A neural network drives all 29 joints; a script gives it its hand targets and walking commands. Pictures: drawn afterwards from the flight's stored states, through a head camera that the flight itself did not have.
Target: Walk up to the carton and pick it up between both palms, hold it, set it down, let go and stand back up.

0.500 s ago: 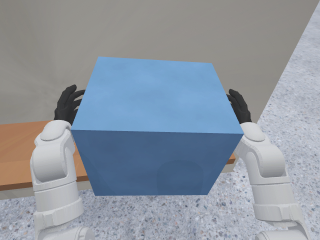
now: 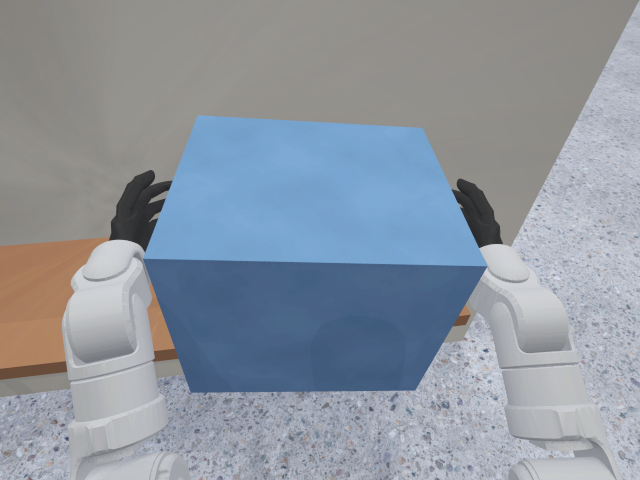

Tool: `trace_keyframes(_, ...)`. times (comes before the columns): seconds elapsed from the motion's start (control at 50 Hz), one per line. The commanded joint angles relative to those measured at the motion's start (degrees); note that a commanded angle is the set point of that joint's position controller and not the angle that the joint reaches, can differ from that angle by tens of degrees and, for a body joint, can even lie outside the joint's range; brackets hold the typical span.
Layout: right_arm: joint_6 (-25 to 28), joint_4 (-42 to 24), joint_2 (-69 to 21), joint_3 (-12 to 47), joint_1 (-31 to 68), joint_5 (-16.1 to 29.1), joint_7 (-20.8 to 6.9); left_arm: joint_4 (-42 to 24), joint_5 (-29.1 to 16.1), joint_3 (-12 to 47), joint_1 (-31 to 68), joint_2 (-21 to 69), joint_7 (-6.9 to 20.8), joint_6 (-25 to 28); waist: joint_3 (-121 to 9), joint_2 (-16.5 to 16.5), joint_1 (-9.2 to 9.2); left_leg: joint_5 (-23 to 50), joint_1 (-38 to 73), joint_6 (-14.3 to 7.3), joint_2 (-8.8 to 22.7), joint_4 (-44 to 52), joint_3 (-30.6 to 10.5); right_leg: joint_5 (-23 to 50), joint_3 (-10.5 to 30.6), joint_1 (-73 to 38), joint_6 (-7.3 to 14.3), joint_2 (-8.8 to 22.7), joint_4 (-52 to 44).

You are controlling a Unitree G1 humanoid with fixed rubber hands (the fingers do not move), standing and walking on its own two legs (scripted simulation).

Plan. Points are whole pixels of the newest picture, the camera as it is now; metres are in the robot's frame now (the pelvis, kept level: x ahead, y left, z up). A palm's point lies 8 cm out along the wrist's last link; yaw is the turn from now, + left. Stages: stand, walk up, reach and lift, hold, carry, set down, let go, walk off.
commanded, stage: hold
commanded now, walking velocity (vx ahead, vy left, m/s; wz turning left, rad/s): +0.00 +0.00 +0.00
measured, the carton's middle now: (309, 256) +0.38 +0.01 +0.11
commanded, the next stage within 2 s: none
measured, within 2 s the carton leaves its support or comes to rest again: neither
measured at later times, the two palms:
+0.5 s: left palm (133, 245) +0.33 +0.19 +0.18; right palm (482, 246) +0.34 -0.19 +0.16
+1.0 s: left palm (131, 243) +0.33 +0.20 +0.19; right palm (481, 248) +0.34 -0.19 +0.16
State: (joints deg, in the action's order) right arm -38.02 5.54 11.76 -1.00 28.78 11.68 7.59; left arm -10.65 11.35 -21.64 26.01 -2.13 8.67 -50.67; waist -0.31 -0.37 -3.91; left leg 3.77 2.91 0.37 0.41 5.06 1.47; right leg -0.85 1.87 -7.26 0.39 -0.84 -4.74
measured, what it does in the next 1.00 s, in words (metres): stands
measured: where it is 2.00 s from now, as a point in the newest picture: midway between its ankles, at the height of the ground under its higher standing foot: outside the picture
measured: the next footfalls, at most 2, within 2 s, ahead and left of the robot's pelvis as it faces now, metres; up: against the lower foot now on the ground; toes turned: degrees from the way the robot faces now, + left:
none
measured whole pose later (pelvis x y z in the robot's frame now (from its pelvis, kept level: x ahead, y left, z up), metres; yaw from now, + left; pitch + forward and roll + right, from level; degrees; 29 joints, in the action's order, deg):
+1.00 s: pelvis +0.00 +0.00 +0.00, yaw +0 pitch -2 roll +0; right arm -37.9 5.4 11.7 -1.1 28.6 11.7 8.0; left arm -10.3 11.7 -21.9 26.6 -1.8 9.1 -50.8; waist -0.2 -0.9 -3.5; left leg 3.9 3.3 0.2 0.5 5.1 1.8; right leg -1.1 1.8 -7.2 0.4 -0.9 -3.8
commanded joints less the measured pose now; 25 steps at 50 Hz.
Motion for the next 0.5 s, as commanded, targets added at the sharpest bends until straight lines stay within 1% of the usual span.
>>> trace_keyframes(0.0, 3.98, -16.65, -18.71, 18.49, 33.13, 6.31, -4.2, -9.43, -10.43, 23.14, 27.01, 16.29, 7.28, 1.77, -22.83, 1.08, 0.06, 12.19, 9.52, -0.16, -0.76, -3.77, 0.45, 20.23, -0.97, -5.05, -6.02, -1.54, 5.53)
trace_keyframes(0.02, 4.05, -16.6, -18.02, 17.67, 32.82, 6.18, -4.37, -9.55, -10.75, 23.9, 27.31, 16.34, 7.28, 1.4, -21.19, 0.7, -1.16, 11.69, 10.49, -0.03, -0.51, -3.75, 0.27, 18.31, -1.07, -4.01, -5.59, -1.56, 5.34)
trace_keyframes(0.04, 4.01, -16.82, -17.51, 17.36, 33.53, 6.24, -4.51, -9.81, -10.34, 24.12, 27.79, 15.77, 7.18, 1.31, -21.89, -1.53, -0.86, 11.2, 10.99, 0.12, -0.37, -3.89, 0.41, 16.62, -1.19, -2.85, -5.24, -1.56, 4.8)
trace_keyframes(0.06, 3.94, -15.07, -16.85, 16.08, 33.3, 5.52, -4.77, -8.67, -9.99, 23.3, 28.57, 14.97, 7.05, 1.38, -19.97, -1.74, -1.03, 8.53, 10.62, 0.38, -0.5, -4.02, 0.66, 12.39, -1.6, -1.31, -5.36, -1.77, 4.28)
trace_keyframes(0.08, 4.07, -14.37, -17.73, 16.32, 33.98, 5.74, -4.91, -7.36, -10.12, 23.22, 29.38, 15.22, 6.99, 1.51, -19.14, -1.27, -0.32, 7.28, 9.4, -0.3, -0.45, -3.53, 0.84, 12.24, -1.25, -0.27, -5.4, -1.48, 4.26)
trace_keyframes(0.1, 3.98, -13.59, -18.28, 16.2, 33.63, 5.53, -4.98, -4.45, -8.66, 20.85, 27.39, 14.68, 7.06, 1.43, -17.02, 0.19, 1.37, 4.78, 7.92, -1.1, -0.31, -3.31, 0.98, 10.25, -1.12, -0.19, -5.65, -0.91, 4.05)
trace_keyframes(0.12, 4.25, -13.06, -17.99, 15.62, 34.43, 4.59, -4.99, -3.9, -8.57, 20.5, 27.79, 14.73, 7.27, 1.66, -16.39, 1.47, 1.22, 2.65, 5.73, -1.58, -0.3, -2.9, 0.92, 8.61, -0.73, -0.36, -5.78, -0.68, 4.07)
trace_keyframes(0.14, 4.42, -13.31, -19.19, 16.37, 34.69, 4.84, -5.01, -5.16, -8.73, 21.15, 29.07, 14.8, 7.21, 2.18, -17.03, 1.22, 1.41, 3.32, 5.34, -1.78, -0.36, -2.5, 0.7, 9.33, -0.68, -0.72, -6.02, -0.56, 4.48)
trace_keyframes(0.16, 4.4, -14.78, -20.77, 18.48, 33.16, 6.02, -4.85, -6.79, -9.42, 21.77, 27.34, 15.68, 6.99, 2.46, -19.81, 2.87, 2.69, 7.55, 6.09, -2.01, 0.02, -2.62, 0.91, 14.89, -0.54, -3.27, -5.88, -0.44, 5.14)
trace_keyframes(0.18, 4.03, -13.64, -19.66, 18.09, 31.74, 5.99, -4.72, -6.38, -8.97, 20.81, 26.32, 15.51, 7.04, 1.96, -18.22, 2.52, 1.31, 9.4, 7.3, -1.68, -0.22, -2.57, 1.13, 17.83, -0.73, -4.22, -6.3, -1.09, 5.32)
trace_keyframes(0.2, 3.85, -14.7, -19.25, 18.59, 29.72, 6.44, -4.27, -9.4, -9.9, 22.79, 25.14, 16.47, 7.21, 1.58, -20.87, 0.56, -0.31, 12.81, 10.2, -1.2, -0.34, -2.74, 0.48, 21.65, 0.07, -5.32, -5.96, -1.23, 5.49)
trace_keyframes(0.22, 3.9, -15.95, -18.58, 18.47, 29.82, 6.2, -3.92, -9.92, -9.77, 22.9, 24.17, 16.62, 7.32, 1.06, -21.82, -0.67, -0.18, 14.02, 11.13, -0.44, -0.52, -3.39, 0.18, 22.03, -0.08, -5.94, -5.49, -0.91, 5.46)
trace_keyframes(0.24, 3.32, -14.93, -18.66, 17.84, 28.54, 6.29, -3.67, -8.17, -8.41, 21.06, 21.92, 15.88, 7.63, 0.19, -20.49, -0.91, 0.35, 15.65, 12.07, -0.04, -0.76, -3.81, 0.23, 23.37, 0.05, -5.52, -5.76, -0.92, 5.01)
trace_keyframes(0.26, 3.11, -14.8, -18.08, 17.29, 29.69, 6.58, -3.77, -9.92, -9.04, 22.17, 23.35, 14.77, 7.95, -0.22, -20.07, -2.81, 0.0, 16.31, 12.41, 0.45, -0.67, -4.13, 0.75, 22.15, -0.36, -5.33, -5.74, -1.51, 4.43)
trace_keyframes(0.28, 3.01, -15.14, -17.38, 17.7, 29.2, 6.55, -3.9, -11.01, -9.28, 22.89, 24.22, 15.07, 7.86, -0.49, -20.2, -2.61, -0.14, 17.0, 12.38, 0.73, -0.69, -3.98, 0.4, 21.66, -0.56, -4.83, -5.63, -1.74, 4.53)
trace_keyframes(0.3, 3.2, -14.65, -16.52, 16.93, 30.49, 5.7, -3.89, -9.16, -9.13, 21.77, 24.15, 14.81, 7.88, -0.52, -20.14, -1.69, 0.51, 14.53, 11.6, 0.27, -0.38, -4.21, 0.59, 19.0, -0.69, -4.49, -5.54, -1.29, 4.49)
trace_keyframes(0.32, 3.48, -16.62, -17.19, 17.36, 30.89, 6.27, -3.84, -11.11, -9.99, 23.47, 24.42, 15.26, 7.79, -0.27, -20.31, -2.02, -0.38, 15.97, 12.28, 0.32, -0.4, -4.49, 0.37, 20.45, -0.61, -4.08, -5.32, -1.4, 4.22)
trace_keyframes(0.34, 4.04, -19.03, -17.62, 18.33, 32.39, 6.99, -3.99, -12.69, -10.99, 24.37, 25.22, 15.64, 7.48, 0.11, -22.99, -0.96, 0.19, 16.58, 11.99, 0.28, -0.42, -4.47, 0.45, 21.68, -0.71, -4.72, -5.43, -1.23, 4.81)
trace_keyframes(0.36, 4.22, -20.29, -17.86, 18.67, 34.22, 6.84, -3.96, -11.74, -10.75, 24.05, 25.42, 15.74, 7.24, 0.16, -23.53, 1.02, -0.13, 15.79, 11.92, -0.14, -0.48, -4.17, 0.38, 21.77, -0.67, -4.35, -5.67, -1.45, 5.49)
trace_keyframes(0.38, 4.05, -19.73, -18.65, 20.05, 32.88, 7.51, -3.82, -13.1, -10.92, 23.53, 25.11, 15.54, 7.1, 0.48, -22.24, 2.54, 0.82, 14.4, 10.4, -0.5, -0.4, -3.93, 0.45, 22.85, -0.87, -6.12, -5.69, -1.28, 5.87)
trace_keyframes(0.4, 3.99, -20.59, -18.7, 19.59, 33.08, 7.45, -3.69, -13.57, -11.53, 24.67, 26.28, 15.51, 7.13, 0.6, -23.15, 1.44, -0.56, 14.48, 10.0, -0.29, -0.82, -3.87, 0.21, 23.66, -1.07, -7.01, -6.11, -1.36, 6.47)
trace_keyframes(0.42, 3.73, -20.02, -18.48, 19.32, 32.28, 7.06, -3.65, -13.13, -11.49, 24.64, 25.4, 16.14, 7.25, 0.43, -22.04, 1.38, -1.15, 14.69, 10.11, -0.41, -0.57, -3.96, 0.15, 24.05, -0.44, -6.48, -5.85, -1.28, 6.34)
trace_keyframes(0.44, 3.46, -19.91, -18.05, 19.17, 31.54, 7.41, -3.66, -11.74, -11.13, 23.6, 24.23, 14.4, 7.38, 0.05, -20.65, 0.75, 0.01, 13.71, 10.94, -0.56, -0.68, -3.8, 0.3, 22.44, -0.67, -5.77, -6.21, -0.97, 5.93)
trace_keyframes(0.46, 3.07, -17.92, -18.24, 18.89, 31.42, 6.89, -3.64, -10.93, -10.92, 23.58, 24.39, 14.2, 7.48, -0.05, -19.97, 1.09, -0.65, 13.01, 10.67, -0.71, -0.86, -4.15, 0.56, 22.35, -0.79, -5.54, -6.43, -0.89, 5.8)
trace_keyframes(0.48, 2.91, -16.67, -17.74, 17.62, 31.72, 6.19, -3.71, -10.62, -10.62, 22.8, 25.56, 13.47, 7.64, -0.17, -18.13, 1.09, -0.43, 10.39, 9.77, -0.87, -0.74, -3.73, 0.41, 19.75, -0.73, -4.43, -6.19, -0.88, 5.48)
